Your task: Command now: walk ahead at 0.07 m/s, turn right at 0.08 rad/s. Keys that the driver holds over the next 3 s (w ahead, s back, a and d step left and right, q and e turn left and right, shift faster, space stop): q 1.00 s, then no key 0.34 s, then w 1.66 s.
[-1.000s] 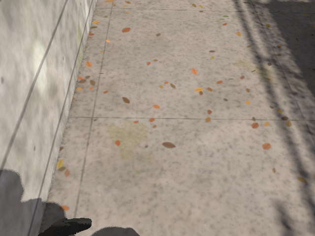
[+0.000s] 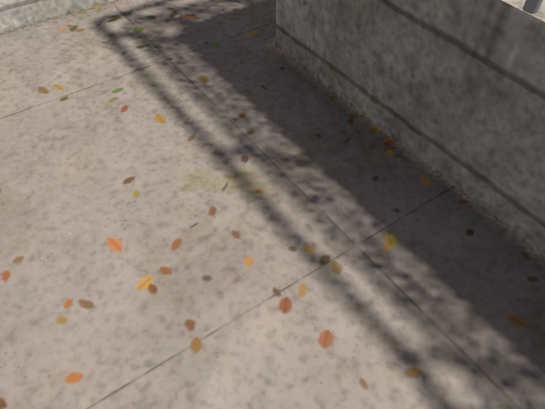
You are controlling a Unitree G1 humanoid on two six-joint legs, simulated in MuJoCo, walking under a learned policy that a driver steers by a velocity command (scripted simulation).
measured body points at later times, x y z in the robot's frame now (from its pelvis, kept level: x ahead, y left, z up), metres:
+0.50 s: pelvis +0.02 -0.01 -0.01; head +0.03 +0.01 +0.44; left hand +0.07 +0.28 -0.14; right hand +0.17 -0.25 -0.12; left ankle -0.01 +0.07 -0.74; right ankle +0.05 -0.12 -0.73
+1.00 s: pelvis +0.04 -0.03 +0.00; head +0.07 -0.04 +0.45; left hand +0.02 +0.27 -0.09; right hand +0.28 -0.22 -0.12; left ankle -0.02 +0.07 -0.72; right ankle +0.11 -0.10 -0.74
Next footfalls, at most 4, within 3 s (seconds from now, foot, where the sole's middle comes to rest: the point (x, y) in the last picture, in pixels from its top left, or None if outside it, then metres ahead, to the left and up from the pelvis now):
0.10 right None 0.09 -0.12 -0.77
0.48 left None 0.03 0.08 -0.77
0.96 right None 0.14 -0.08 -0.77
1.34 left None -0.02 0.06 -0.77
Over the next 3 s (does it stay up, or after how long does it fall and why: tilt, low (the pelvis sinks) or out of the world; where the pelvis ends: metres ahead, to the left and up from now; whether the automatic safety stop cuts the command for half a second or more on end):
stays up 0.66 0.39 0.01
